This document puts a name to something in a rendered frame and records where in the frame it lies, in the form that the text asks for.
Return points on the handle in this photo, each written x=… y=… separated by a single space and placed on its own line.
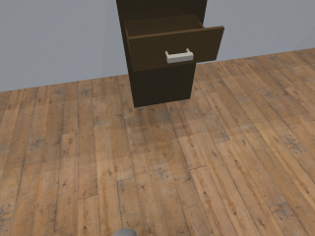
x=179 y=57

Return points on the drawer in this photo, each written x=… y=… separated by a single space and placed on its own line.
x=148 y=39

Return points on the cabinet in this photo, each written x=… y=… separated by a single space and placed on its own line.
x=160 y=85

